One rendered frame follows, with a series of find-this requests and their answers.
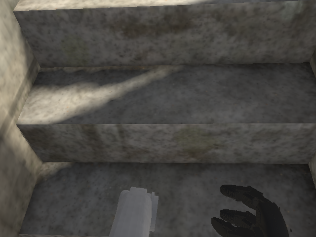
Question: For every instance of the robot left thigh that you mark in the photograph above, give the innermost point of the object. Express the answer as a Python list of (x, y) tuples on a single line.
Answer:
[(136, 214)]

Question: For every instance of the right robot hand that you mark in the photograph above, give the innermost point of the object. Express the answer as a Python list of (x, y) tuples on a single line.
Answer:
[(268, 221)]

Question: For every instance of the left robot shin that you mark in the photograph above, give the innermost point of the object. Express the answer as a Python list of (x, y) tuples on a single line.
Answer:
[(121, 194)]

